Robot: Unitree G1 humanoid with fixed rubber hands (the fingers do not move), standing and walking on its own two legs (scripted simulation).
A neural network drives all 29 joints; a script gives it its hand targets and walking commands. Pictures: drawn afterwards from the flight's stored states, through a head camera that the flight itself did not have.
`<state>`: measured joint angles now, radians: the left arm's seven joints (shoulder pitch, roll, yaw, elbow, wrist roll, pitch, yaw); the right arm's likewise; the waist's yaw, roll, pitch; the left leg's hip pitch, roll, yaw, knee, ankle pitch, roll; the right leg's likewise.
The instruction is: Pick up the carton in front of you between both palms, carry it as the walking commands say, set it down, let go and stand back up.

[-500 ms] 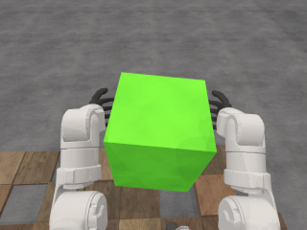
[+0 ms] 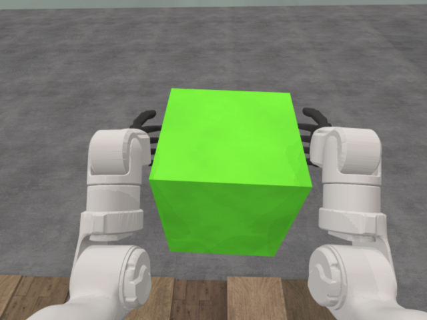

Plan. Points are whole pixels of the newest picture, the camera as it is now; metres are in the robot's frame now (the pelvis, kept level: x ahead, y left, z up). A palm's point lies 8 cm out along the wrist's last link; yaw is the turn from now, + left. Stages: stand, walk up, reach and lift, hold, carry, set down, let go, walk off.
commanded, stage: carry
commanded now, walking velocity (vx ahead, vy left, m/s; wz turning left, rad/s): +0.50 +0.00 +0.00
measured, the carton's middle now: (225, 177) +0.38 +0.01 +0.10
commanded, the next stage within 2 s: none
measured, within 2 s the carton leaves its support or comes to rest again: neither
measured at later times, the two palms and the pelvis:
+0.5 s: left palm (178, 107) +0.59 +0.13 +0.11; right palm (302, 109) +0.59 -0.17 +0.11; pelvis +0.31 -0.02 +0.02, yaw +1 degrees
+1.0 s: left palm (168, 33) +0.94 +0.21 +0.15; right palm (261, 31) +0.93 -0.09 +0.16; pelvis +0.59 +0.05 -0.03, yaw +0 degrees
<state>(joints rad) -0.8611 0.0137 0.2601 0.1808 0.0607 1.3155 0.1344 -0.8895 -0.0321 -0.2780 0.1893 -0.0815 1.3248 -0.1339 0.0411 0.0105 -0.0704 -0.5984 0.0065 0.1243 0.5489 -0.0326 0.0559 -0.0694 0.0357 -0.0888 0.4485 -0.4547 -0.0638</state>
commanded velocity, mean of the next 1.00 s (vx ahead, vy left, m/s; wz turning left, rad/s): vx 0.50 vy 0.00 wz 0.00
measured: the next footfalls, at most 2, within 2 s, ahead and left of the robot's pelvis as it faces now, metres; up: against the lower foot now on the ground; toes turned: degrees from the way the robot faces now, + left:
left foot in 0.04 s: +0.20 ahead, +0.08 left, +0.00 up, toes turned +5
right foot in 0.42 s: +0.43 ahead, -0.15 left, +0.03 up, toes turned -7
